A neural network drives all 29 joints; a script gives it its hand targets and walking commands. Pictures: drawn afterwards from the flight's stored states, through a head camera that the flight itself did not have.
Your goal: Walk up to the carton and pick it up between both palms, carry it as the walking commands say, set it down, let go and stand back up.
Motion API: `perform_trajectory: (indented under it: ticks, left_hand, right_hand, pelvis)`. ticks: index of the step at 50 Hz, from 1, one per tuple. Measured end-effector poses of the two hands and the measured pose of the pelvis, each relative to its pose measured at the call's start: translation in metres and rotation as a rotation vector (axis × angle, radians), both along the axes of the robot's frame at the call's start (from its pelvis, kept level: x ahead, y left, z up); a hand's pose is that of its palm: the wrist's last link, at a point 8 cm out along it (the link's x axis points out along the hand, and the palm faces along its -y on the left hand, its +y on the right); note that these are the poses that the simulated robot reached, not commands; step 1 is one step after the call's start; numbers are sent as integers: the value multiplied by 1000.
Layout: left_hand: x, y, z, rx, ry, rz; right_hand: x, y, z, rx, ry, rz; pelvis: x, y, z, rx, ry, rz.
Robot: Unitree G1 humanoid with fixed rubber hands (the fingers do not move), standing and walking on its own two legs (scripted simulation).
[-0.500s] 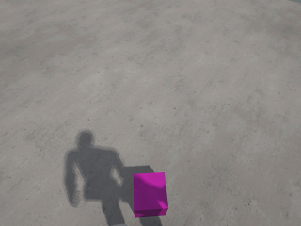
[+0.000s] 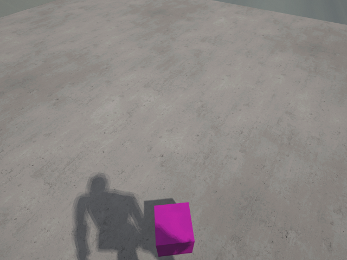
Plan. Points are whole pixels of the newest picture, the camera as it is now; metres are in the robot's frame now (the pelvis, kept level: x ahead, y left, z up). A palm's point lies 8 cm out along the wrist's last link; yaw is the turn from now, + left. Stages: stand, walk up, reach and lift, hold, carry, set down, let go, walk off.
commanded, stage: walk up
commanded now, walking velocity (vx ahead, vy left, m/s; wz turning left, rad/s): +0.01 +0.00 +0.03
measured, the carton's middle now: (173, 229) +0.40 +0.01 -0.67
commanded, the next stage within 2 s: stand in 0.06 s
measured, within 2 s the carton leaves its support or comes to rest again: neither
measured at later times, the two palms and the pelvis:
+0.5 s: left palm out of the picture -0.01 +0.21 -0.15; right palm out of the picture -0.02 -0.21 -0.15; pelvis +0.02 +0.00 +0.00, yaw +1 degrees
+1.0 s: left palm out of the picture -0.02 +0.19 -0.15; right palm out of the picture +0.01 -0.22 -0.15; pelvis +0.03 -0.01 +0.00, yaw +1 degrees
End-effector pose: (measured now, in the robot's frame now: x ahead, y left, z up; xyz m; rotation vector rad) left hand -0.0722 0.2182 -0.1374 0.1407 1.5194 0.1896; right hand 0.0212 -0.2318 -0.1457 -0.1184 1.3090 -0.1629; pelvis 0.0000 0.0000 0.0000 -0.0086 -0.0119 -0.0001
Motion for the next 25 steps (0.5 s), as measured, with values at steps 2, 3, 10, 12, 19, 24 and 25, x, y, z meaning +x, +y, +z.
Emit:
perform_trajectory:
  ticks: [2, 3, 10, 12, 19, 24, 25]
  left_hand:
    - [6, -4, -2, -12, -18, -6]
    - [10, -5, -3, -18, -33, -9]
    - [51, -11, -7, -37, -121, -37]
    - [59, -11, -8, -39, -131, -42]
    - [67, -12, -10, -40, -120, -43]
    - [64, -13, -10, -39, -92, -33]
    - [63, -13, -10, -39, -86, -31]
  right_hand:
    - [-11, 3, -1, 1, 26, 2]
    - [-15, 4, 0, 3, 37, -1]
    - [-44, 15, 0, 15, 115, -19]
    - [-49, 17, 0, 18, 131, -24]
    - [-52, 23, 0, 26, 157, -34]
    - [-44, 25, -1, 28, 156, -30]
    - [-42, 25, -1, 28, 154, -29]
  pelvis:
    - [-1, -1, 0, -3, -6, 9]
    - [-1, -1, 0, -2, -9, 9]
    - [1, -3, 1, 7, -10, 11]
    - [2, -3, 1, 9, -8, 11]
    - [9, -3, 1, 13, -3, 12]
    - [14, -3, 1, 15, 0, 13]
    - [15, -3, 1, 15, 1, 13]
